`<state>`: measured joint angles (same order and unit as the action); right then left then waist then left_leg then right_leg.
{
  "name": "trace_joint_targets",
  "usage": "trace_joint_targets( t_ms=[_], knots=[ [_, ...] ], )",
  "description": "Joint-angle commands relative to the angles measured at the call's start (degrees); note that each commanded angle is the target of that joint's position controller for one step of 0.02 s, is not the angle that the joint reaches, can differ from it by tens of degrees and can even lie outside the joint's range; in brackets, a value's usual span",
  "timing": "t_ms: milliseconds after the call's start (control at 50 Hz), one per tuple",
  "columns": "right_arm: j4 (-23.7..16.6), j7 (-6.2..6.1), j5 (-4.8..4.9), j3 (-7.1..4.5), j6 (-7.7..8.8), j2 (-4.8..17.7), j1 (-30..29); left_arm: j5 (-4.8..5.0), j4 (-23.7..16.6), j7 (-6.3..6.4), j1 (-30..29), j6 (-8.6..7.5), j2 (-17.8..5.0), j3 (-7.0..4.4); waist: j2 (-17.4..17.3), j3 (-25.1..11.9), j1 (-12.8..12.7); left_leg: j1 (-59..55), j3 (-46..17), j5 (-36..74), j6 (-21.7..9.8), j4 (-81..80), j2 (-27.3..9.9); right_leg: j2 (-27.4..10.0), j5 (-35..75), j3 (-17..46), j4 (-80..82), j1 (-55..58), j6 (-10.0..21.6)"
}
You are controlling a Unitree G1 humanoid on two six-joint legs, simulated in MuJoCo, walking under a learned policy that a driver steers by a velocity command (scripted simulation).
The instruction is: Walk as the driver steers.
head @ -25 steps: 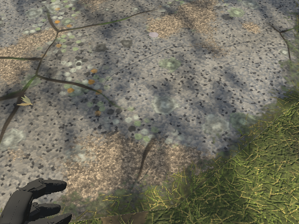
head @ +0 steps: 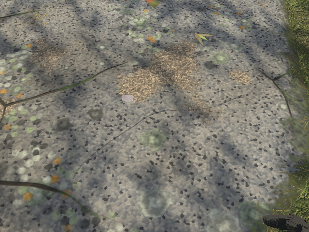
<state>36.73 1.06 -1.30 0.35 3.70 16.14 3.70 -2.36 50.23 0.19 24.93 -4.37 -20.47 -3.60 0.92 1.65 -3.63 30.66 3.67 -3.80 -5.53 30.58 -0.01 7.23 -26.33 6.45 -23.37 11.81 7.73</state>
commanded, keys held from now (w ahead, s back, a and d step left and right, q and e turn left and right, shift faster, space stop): w+q+shift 0.70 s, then w+e+shift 0.12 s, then shift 0.18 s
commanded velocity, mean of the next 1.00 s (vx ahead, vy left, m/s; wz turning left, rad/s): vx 0.94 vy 0.00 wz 0.61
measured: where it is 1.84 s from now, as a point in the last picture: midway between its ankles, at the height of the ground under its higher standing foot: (87, 108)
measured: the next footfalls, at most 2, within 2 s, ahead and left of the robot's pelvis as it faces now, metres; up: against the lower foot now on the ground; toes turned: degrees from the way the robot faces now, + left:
right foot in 0.42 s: +0.63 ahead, -0.03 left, +0.00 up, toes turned +22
left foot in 0.86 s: +0.88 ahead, +0.37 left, +0.00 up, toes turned +39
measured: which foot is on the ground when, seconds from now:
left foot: down 0.00-0.44, up 0.46-0.84, down 0.86-1.00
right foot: up 0.00-0.40, down 0.42-0.86, up 0.88-1.00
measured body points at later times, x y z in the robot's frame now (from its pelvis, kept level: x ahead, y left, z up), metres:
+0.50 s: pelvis +0.47 +0.06 +0.01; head +0.51 +0.07 +0.46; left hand +0.63 +0.35 -0.05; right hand +0.56 -0.23 -0.11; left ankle +0.23 +0.09 -0.61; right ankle +0.59 -0.04 -0.71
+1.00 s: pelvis +0.86 +0.28 +0.02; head +0.89 +0.31 +0.47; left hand +0.74 +0.52 -0.11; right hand +1.11 +0.16 -0.10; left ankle +0.85 +0.34 -0.71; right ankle +0.87 +0.10 -0.59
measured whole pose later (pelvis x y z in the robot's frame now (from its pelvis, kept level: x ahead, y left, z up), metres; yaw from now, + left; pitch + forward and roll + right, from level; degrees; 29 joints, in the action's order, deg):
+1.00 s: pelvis +0.86 +0.28 +0.02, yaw +38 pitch +0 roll +0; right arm 44.9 1.6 -0.6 -1.0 3.4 15.3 11.3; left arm 1.8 47.1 1.0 17.2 -4.7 -14.1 -0.8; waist 0.2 5.2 -2.0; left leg 18.2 4.0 -12.7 -6.8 32.1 5.1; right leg -3.7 -22.7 3.0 -76.2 -24.8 0.4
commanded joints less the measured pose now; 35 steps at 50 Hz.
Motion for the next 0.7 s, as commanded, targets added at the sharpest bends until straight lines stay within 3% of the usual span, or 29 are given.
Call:
trace_joint_targets(
  t_ms=[20, 40, 60, 80, 120, 160, 180, 200, 240, 300, 340, 380, 400, 420, 440, 460, 480, 500, 520, 540, 560, 600, 660, 700],
  knots=[
    [6.3, -1.29, -1.13, -7.14, -0.69, 19.5, 30.8, 0.81, -7.4, -0.33, 1.5, -0.7, 0.9, 0.71, -21.5, -19.1, 9.8, -54.7, -39.1, -28.8, -15.3, -3.1, -16.2, -0.2, 12.5, -5.7, -62.7, -44.9, -5.0],
    [5.8, -0.12, 0.07, -6.41, -1.23, 13.7, 25.9, -0.32, -7.9, -0.2, -3.1, -1.96, -2.0, 1.26, -13.8, -16.7, 10.3, -52.9, -56.3, -31.7, -15.3, -15.6, -17.0, -0.4, 3.9, -1.4, -63.9, -54.4, -3.9],
    [4.8, 0.11, 0.19, -6.27, -0.96, 12.3, 20.5, -0.01, -9.6, -0.27, -9.0, -2.5, -3.4, 1.34, -6.6, -8.6, 8.7, -45.1, -47.2, -28.8, -14.3, -16.0, -16.1, -5.4, 10.1, 0.9, -60.6, -56.7, -3.8],
    [5.8, 0.43, 0.5, -6.0, -0.87, 10.2, 20.2, -0.57, -10.3, -0.49, -12.6, -2.79, -4.0, 1.7, 0.3, -5.5, 8.2, -37.6, -41.4, -22.9, -12.8, -16.2, -13.9, -7.4, 11.8, 0.1, -55.6, -53.6, -3.9],
    [8.4, -0.09, 0.42, -4.77, -0.5, 7.1, 21.3, -2.03, -12.7, -1.03, -14.7, -1.7, -2.2, 2.5, 0.4, 0.2, 4.1, -25.7, -33.9, -16.8, -11.1, -17.7, -8.7, -9.5, 10.0, -0.4, -48.1, -50.2, -5.5],
    [9.1, -0.09, 1.07, -4.95, 0.29, 8.0, 22.4, -2.64, -13.7, -1.34, -14.9, -0.13, -0.8, 3.27, -1.4, 1.5, 2.7, -20.5, -30.3, -14.9, -11.6, -19.2, -6.0, -10.8, 7.1, -1.8, -41.7, -49.1, -7.2],
    [8.9, -0.23, 0.91, -5.38, 0.47, 9.5, 21.9, -2.4, -15.3, -1.57, -17.3, 0.23, -0.4, 3.85, -3.1, 3.0, 2.4, -16.3, -30.7, -14.8, -12.9, -21.6, -6.2, -11.2, 7.3, -2.9, -37.5, -49.2, -8.4],
    [8.5, -0.33, 0.87, -5.59, 0.61, 9.6, 21.2, -1.85, -17.0, -1.82, -21.6, 0.19, -0.6, 4.19, -2.6, 5.1, 3.1, -12.7, -29.6, -13.9, -12.8, -24.2, -5.4, -11.6, 11.2, -4.0, -31.9, -48.5, -9.5],
    [8.2, -0.08, 1.11, -5.98, 0.84, 9.4, 20.9, -0.58, -19.1, -2.49, -27.9, -0.05, 0.4, 4.97, -2.8, 6.6, 4.9, -8.1, -25.6, -8.7, -10.2, -25.7, -2.0, -10.5, 22.1, -6.2, -19.9, -42.6, -10.6],
    [8.7, 0.46, 2.21, -6.86, 1.18, 11.0, 23.1, 0.4, -19.9, -2.37, -30.2, -0.17, 1.0, 5.06, -3.0, 3.0, 7.2, -11.4, -25.0, 5.7, -7.3, -24.3, -2.2, -8.2, 33.9, -7.0, -12.5, -34.9, -10.0],
    [9.4, -0.01, 2.18, -7.08, 0.97, 11.0, 24.9, 0.38, -20.9, -1.75, -31.6, -0.52, -0.3, 4.68, -4.0, 2.2, 8.1, -18.5, -26.0, 14.6, -5.9, -19.4, -3.3, -7.9, 31.8, -6.0, -8.1, -34.4, -9.2],
    [9.8, -0.71, 1.78, -7.41, 0.59, 12.3, 25.2, 0.24, -19.6, -0.85, -26.8, -0.83, -2.6, 3.44, -3.6, -2.6, 6.0, -23.2, -25.4, 27.9, -3.6, -9.8, -3.0, -5.2, 24.6, -6.6, -5.1, -26.3, -8.0],
    [9.6, -0.66, 1.53, -7.74, 0.6, 14.1, 24.0, 0.3, -17.4, -0.16, -18.3, -1.12, -4.5, 2.36, -3.0, -8.2, 1.5, -22.7, -24.0, 32.7, -2.3, 1.2, -1.5, -4.9, 21.0, -6.6, -5.1, -16.3, -7.1],
    [8.7, -0.43, 1.4, -7.74, 1.11, 13.9, 21.4, -0.07, -15.1, 0.96, -7.2, -1.45, -7.1, 0.95, -2.8, -14.0, -4.5, -14.7, -23.0, 26.0, -1.4, 15.4, 0.7, -10.2, 15.2, -2.4, -7.1, -2.2, -5.7],
    [6.9, -0.69, 0.86, -5.76, 1.86, 6.1, 20.2, -1.46, -13.5, 2.28, 6.0, -1.45, -11.3, -0.76, 6.2, -22.9, -8.0, -5.8, -18.1, -5.4, -2.2, 34.6, 3.6, -25.8, -5.4, 12.8, -6.8, 11.2, -4.1],
    [3.2, -0.65, 3.76, -4.01, 1.35, 2.2, 27.1, -2.02, -13.6, 1.83, 0.6, -0.74, -15.5, -1.77, 23.9, -29.6, -0.9, 9.0, -11.8, -25.8, -0.7, 49.2, 6.9, -38.0, -19.0, 45.7, 6.3, 17.0, 2.6],
    [5.4, -1.26, 1.89, -4.44, 0.02, 7.0, 21.0, -1.42, -14.7, 1.63, -5.1, -0.23, -8.5, -1.29, 11.0, -18.8, -1.6, 15.4, -10.2, -18.4, -1.3, 51.1, 1.1, -33.4, -23.8, 40.6, 8.3, 8.7, 2.3],
    [4.9, -0.67, 0.8, -4.83, -0.47, 8.0, 15.4, -0.98, -14.3, 1.38, -7.8, -0.31, -3.6, -0.11, 4.8, -10.8, -2.0, 15.6, -9.0, -13.8, -1.0, 48.0, -0.8, -30.1, -12.4, 28.1, 7.3, 1.3, 1.0],
    [4.7, 0.05, 0.39, -4.82, -0.92, 7.3, 12.8, -1.36, -12.9, 1.07, -7.8, -0.45, -1.8, 0.29, 0.7, -6.4, -1.2, 14.1, -8.6, -12.5, -0.5, 46.2, -2.4, -27.8, 0.5, 19.8, 7.9, -4.7, 0.4],
    [3.9, 0.92, -0.41, -4.67, -1.57, 5.9, 10.5, -1.18, -11.1, 1.19, -6.4, -0.77, -1.1, 0.52, 0.8, -3.5, -0.4, 13.5, -8.5, -12.6, -0.3, 44.9, -3.7, -25.5, 8.0, 13.1, 8.6, -8.4, -0.5],
    [3.0, 1.59, -0.62, -4.28, -2.42, 4.3, 10.2, -0.65, -9.3, 0.99, -5.0, -1.26, -0.4, 0.65, 3.8, -2.1, 0.9, 13.2, -8.2, -13.0, 0.0, 44.1, -4.6, -24.7, 13.3, 8.7, 9.1, -10.8, -1.2],
    [0.2, 2.33, -0.58, -3.48, -3.77, 2.2, 6.1, 0.88, -6.6, 0.14, -3.3, -2.24, 1.7, 1.02, 4.6, -0.4, 2.2, 16.3, -7.3, -13.0, 0.1, 43.3, -6.2, -24.3, 23.4, 1.7, 10.4, -11.5, -2.5],
    [-4.4, 3.69, -0.72, -2.4, -3.97, 2.1, 0.3, 1.07, -5.7, -0.08, -6.1, -3.15, 0.6, 0.83, 4.8, 2.0, 4.8, 15.7, -5.0, -4.3, 0.2, 36.4, -6.4, -22.1, 32.3, -9.3, 14.2, -16.0, -3.8],
    [-5.8, 4.62, -0.48, -1.89, -3.92, 3.0, -3.3, 1.0, -5.4, 0.04, -7.8, -3.43, -1.0, 0.55, 2.4, 4.3, 5.5, 10.1, -1.1, 2.3, -0.4, 25.6, -5.2, -19.4, 34.9, -16.4, 17.2, -19.5, -5.1]
  ],
)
